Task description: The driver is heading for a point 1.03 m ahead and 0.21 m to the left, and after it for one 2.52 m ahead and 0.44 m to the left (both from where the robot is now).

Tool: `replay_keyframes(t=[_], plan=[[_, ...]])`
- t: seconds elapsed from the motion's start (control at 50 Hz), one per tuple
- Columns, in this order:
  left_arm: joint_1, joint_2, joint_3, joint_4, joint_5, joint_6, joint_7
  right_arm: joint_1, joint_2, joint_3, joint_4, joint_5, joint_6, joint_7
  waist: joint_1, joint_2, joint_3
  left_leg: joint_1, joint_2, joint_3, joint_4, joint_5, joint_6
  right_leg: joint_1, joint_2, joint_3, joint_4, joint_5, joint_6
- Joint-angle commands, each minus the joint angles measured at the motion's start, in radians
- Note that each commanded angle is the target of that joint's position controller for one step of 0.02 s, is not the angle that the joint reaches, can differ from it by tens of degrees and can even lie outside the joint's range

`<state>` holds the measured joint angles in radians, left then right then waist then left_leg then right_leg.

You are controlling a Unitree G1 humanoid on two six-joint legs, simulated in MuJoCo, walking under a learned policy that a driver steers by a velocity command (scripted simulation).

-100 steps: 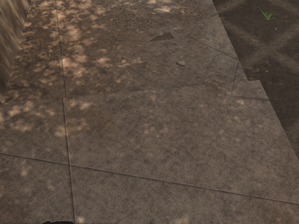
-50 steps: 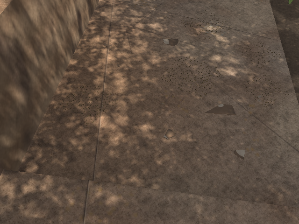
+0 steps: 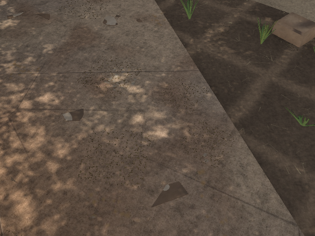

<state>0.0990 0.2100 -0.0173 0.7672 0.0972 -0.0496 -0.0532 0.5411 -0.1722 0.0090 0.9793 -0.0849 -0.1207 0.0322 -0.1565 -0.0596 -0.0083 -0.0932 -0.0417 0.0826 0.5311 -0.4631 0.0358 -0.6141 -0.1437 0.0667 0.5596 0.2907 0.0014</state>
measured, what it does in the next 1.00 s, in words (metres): goes down, turning left: right foot 0.12 m lower, then left foot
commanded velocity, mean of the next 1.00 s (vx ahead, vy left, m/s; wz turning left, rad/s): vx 0.50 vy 0.00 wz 0.38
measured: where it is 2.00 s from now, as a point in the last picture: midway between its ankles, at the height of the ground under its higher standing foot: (98, 154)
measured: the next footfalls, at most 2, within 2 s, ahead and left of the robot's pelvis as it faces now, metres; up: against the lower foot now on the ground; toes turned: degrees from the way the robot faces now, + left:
right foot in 0.14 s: +0.25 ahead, -0.18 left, -0.12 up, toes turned +3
left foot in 0.64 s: +0.48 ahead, +0.14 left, -0.12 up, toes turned +24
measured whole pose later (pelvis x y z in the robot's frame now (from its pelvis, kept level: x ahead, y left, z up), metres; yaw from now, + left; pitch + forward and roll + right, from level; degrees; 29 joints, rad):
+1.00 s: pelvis +0.54 +0.09 -0.09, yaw +26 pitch +2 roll +1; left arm 0.09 0.27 0.07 0.83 -0.01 -0.08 -0.01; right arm 0.31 -0.23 -0.07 0.82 0.00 -0.08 0.00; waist -0.04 -0.05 0.01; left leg -0.05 -0.10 -0.01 0.24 -0.23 0.09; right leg -0.72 -0.11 0.04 0.67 0.14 -0.01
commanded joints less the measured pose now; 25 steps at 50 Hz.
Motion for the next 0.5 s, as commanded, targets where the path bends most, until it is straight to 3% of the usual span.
replay_keyframes(t=[0.02, 0.08, 0.1, 0.12, 0.14, 0.16, 0.18, 0.2, 0.22, 0.24, 0.26, 0.28, 0.3, 0.32, 0.36, 0.42, 0.5], plan=[[-0.107, 0.057, -0.001, -0.085, -0.004, 0.007, -0.001, 0.029, -0.13, -0.017, -0.032, 0.0, 0.002, 0.028, 0.022, 0.087, 0.161, -0.283, 0.228, -0.252, -0.052, 0.001, 0.206, 0.151, 0.014, -0.037, -0.04, -0.003, 0.007], [-0.121, 0.094, -0.002, -0.067, -0.001, 0.008, 0.005, 0.057, -0.179, -0.035, -0.015, 0.034, 0.018, 0.008, 0.008, 0.053, 0.166, -0.119, 0.237, -0.343, 0.096, -0.026, 0.172, 0.163, -0.004, -0.011, -0.249, -0.039, 0.014], [-0.063, 0.124, 0.011, -0.043, -0.019, -0.003, 0.011, 0.056, -0.196, -0.038, -0.003, 0.037, 0.031, 0.008, 0.052, 0.037, 0.142, -0.126, 0.214, -0.338, 0.176, -0.001, 0.146, 0.284, 0.003, -0.041, -0.31, 0.031, 0.0], [0.004, 0.213, 0.081, -0.016, -0.195, -0.032, 0.023, 0.051, -0.198, -0.074, 0.003, 0.135, 0.063, -0.047, 0.086, 0.033, 0.085, -0.214, 0.145, -0.285, 0.383, 0.197, 0.107, 0.456, 0.05, -0.009, -0.195, -0.051, -0.011], [0.243, 0.225, 0.087, 0.04, -0.191, -0.045, 0.028, 0.032, -0.156, -0.056, -0.005, 0.127, 0.061, -0.065, 0.216, -0.009, -0.063, -0.369, 0.092, -0.225, 0.66, 0.072, 0.047, 0.731, -0.011, -0.017, -0.082, 0.191, -0.017], [0.436, 0.22, 0.089, 0.112, -0.143, -0.037, 0.027, 0.197, -0.033, -0.039, 0.035, 0.132, 0.052, -0.062, 0.228, -0.19, -0.277, -0.698, 0.038, -0.195, 1.079, -0.39, -0.013, 1.154, -0.143, 0.044, 0.209, 0.528, -0.032], [0.498, 0.296, 0.118, 0.137, -0.142, -0.016, 0.017, 0.289, -0.052, -0.036, -0.002, 0.17, 0.024, -0.059, 0.219, -0.347, -0.433, -0.795, 0.073, -0.242, 1.319, -0.321, -0.049, 1.198, -0.287, 0.302, 0.142, 0.387, -0.138], [0.522, 0.34, 0.143, 0.186, -0.153, 0.003, 0.009, 0.192, -0.042, -0.036, -0.067, 0.197, 0.009, -0.066, 0.23, -0.319, -0.441, -0.91, 0.086, -0.198, 1.406, -0.2, -0.064, 1.122, -0.387, 0.54, -0.099, -0.22, -0.259], [0.449, 0.239, 0.12, 0.172, -0.133, 0.001, 0.017, -0.003, -0.063, -0.046, -0.1, 0.203, 0.019, -0.086, 0.259, -0.082, -0.25, -1.0, 0.125, -0.138, 1.396, -0.048, -0.067, 0.94, -0.36, 0.5, -0.241, -0.571, -0.273], [0.316, 0.156, 0.089, 0.15, -0.114, -0.009, 0.025, -0.131, -0.084, -0.056, -0.14, 0.176, 0.037, -0.104, 0.239, 0.018, -0.108, -0.978, 0.136, -0.103, 1.39, 0.044, -0.058, 0.743, -0.322, 0.403, -0.283, -0.528, -0.25], [0.234, 0.134, 0.079, 0.15, -0.103, -0.021, 0.026, -0.136, -0.046, -0.053, -0.154, 0.148, 0.065, -0.109, 0.185, 0.008, -0.058, -0.91, 0.16, -0.119, 1.366, 0.083, -0.051, 0.583, -0.326, 0.347, -0.265, -0.389, -0.246], [0.118, 0.049, 0.057, 0.139, -0.105, -0.045, 0.023, -0.134, -0.051, -0.069, -0.149, 0.131, 0.081, -0.102, 0.118, 0.023, 0.036, -0.814, 0.199, -0.207, 1.13, 0.216, -0.012, 0.413, -0.246, 0.212, -0.281, -0.335, -0.162], [0.079, 0.033, 0.054, 0.143, -0.093, -0.051, 0.024, -0.137, -0.036, -0.074, -0.147, 0.133, 0.094, -0.096, 0.099, -0.053, 0.071, -0.754, 0.203, -0.214, 1.029, 0.23, 0.008, 0.331, -0.199, 0.091, -0.292, -0.324, -0.112], [0.066, 0.049, 0.057, 0.146, -0.084, -0.054, 0.034, -0.14, -0.041, -0.082, -0.154, 0.129, 0.097, -0.093, 0.089, -0.058, 0.097, -0.674, 0.189, -0.202, 0.85, 0.29, 0.001, 0.255, -0.142, -0.02, -0.339, -0.324, -0.093], [0.119, 0.105, 0.072, 0.167, -0.071, -0.058, 0.067, -0.216, -0.058, -0.091, -0.192, 0.103, 0.088, -0.078, 0.103, -0.048, 0.097, -0.636, 0.17, -0.181, 0.601, 0.396, -0.019, 0.284, -0.128, -0.079, -0.355, -0.227, -0.131], [0.18, 0.173, 0.098, 0.18, -0.088, -0.05, 0.095, -0.331, -0.038, -0.077, -0.244, 0.098, 0.088, -0.036, 0.132, 0.002, 0.071, -0.651, 0.155, -0.158, 0.363, 0.481, -0.001, 0.42, -0.175, -0.104, -0.367, -0.182, -0.158], [0.239, 0.188, 0.116, 0.191, -0.107, -0.029, 0.098, -0.504, -0.069, -0.077, -0.322, 0.106, 0.091, 0.004, 0.179, 0.059, 0.118, -0.689, 0.147, -0.106, 0.246, 0.475, 0.045, 0.554, -0.189, -0.18, -0.364, -0.155, -0.129]])
Keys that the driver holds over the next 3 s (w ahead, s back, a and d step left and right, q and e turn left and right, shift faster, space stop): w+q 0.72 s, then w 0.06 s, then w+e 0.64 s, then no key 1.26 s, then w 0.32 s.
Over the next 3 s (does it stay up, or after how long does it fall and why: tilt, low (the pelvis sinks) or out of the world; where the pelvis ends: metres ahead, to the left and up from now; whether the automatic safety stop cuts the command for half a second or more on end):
stays up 1.07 0.24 -0.10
